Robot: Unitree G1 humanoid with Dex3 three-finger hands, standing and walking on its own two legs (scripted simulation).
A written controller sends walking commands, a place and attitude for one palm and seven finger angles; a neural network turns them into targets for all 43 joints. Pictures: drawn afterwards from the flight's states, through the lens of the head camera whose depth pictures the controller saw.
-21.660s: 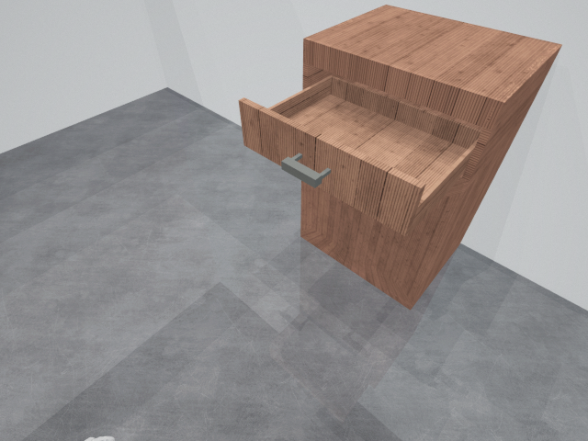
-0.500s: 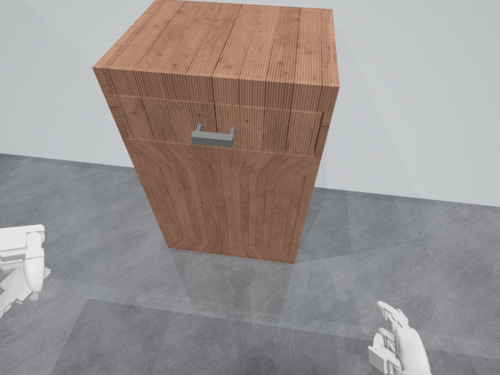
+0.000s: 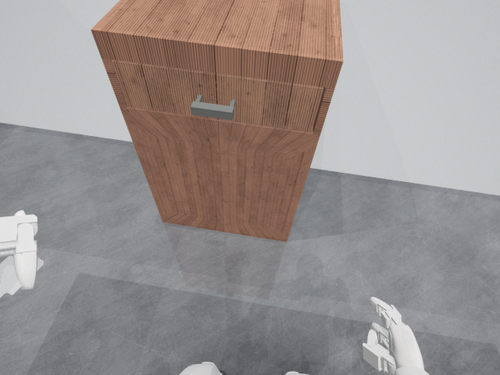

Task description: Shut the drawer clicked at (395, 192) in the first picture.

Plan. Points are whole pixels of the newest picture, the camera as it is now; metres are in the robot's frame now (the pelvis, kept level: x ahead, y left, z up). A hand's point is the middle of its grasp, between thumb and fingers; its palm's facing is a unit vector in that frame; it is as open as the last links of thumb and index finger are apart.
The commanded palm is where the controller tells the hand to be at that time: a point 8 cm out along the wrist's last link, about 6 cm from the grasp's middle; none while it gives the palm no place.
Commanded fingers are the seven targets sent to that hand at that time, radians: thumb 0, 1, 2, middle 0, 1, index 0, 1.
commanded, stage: step back with the hand held close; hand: left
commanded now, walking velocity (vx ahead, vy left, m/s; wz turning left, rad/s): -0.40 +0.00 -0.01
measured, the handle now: (214, 105) +0.72 +0.14 -0.03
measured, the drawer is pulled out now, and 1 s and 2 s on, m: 0.00 0.00 0.00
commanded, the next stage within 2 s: stop stepping back and stand still in 0.42 s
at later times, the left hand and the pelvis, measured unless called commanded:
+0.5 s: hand out of the picture +0.10 +0.22 +0.19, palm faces +0.34 -0.81 -0.47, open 3.3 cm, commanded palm +0.04 +0.26 +0.19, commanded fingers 0.00 0.90 0.90 -1.40 -1.60 -1.40 -1.60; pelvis -0.10 -0.02 +0.00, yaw -2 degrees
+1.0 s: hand out of the picture +0.01 +0.23 +0.18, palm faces +0.43 -0.80 -0.43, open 3.2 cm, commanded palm -0.05 +0.26 +0.19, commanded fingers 0.00 0.90 0.90 -1.40 -1.60 -1.40 -1.60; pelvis -0.17 -0.02 +0.01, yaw +1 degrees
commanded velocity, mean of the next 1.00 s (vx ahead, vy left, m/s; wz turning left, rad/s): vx -0.10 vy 0.01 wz -0.02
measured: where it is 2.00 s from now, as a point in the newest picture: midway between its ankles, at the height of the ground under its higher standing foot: outside the picture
